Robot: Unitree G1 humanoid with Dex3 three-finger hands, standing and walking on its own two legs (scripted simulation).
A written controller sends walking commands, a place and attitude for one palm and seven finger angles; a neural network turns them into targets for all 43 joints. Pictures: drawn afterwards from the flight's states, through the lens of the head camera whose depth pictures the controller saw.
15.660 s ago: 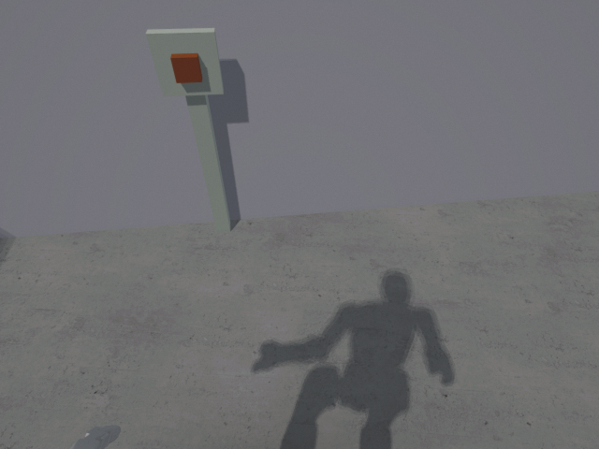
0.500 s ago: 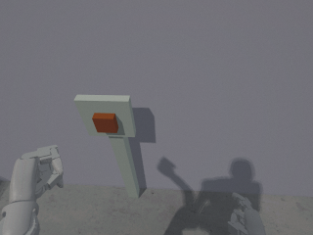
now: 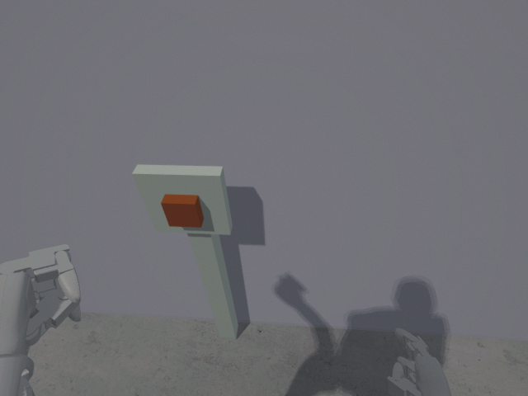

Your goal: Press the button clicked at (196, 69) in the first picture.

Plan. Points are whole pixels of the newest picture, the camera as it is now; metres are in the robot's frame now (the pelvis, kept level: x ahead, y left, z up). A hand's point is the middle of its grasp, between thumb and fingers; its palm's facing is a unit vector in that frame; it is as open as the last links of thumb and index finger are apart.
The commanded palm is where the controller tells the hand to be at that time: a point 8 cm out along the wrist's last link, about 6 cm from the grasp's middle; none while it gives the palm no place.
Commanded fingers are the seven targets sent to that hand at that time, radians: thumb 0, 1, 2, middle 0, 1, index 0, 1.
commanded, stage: draw the hand back to the body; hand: left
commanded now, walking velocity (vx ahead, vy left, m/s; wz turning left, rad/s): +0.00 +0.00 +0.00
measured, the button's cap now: (183, 209) +0.47 +0.24 -0.01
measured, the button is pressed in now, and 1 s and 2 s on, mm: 0 0 0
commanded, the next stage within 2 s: step back with the hand held close in 0.06 s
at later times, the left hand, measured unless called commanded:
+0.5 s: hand (76, 308) +0.17 +0.24 +0.14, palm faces +0.26 -0.84 -0.47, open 3.1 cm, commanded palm +0.11 +0.29 +0.17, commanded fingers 0.00 0.90 0.90 -1.30 -1.50 -1.30 -1.50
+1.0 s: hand out of the picture +0.08 +0.27 +0.16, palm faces +0.38 -0.83 -0.40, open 3.1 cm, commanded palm +0.03 +0.32 +0.17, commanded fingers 0.00 0.90 0.90 -1.30 -1.50 -1.30 -1.50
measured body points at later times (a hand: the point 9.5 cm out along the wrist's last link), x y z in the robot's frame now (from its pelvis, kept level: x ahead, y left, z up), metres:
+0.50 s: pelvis -0.03 +0.01 +0.00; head +0.00 +0.01 +0.45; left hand +0.15 +0.29 +0.17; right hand +0.14 -0.23 -0.09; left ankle +0.01 +0.10 -0.74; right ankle -0.05 -0.11 -0.74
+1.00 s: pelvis -0.10 +0.04 -0.02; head -0.09 +0.06 +0.43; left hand +0.06 +0.32 +0.18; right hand +0.07 -0.20 -0.08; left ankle +0.01 +0.10 -0.74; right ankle -0.05 -0.11 -0.74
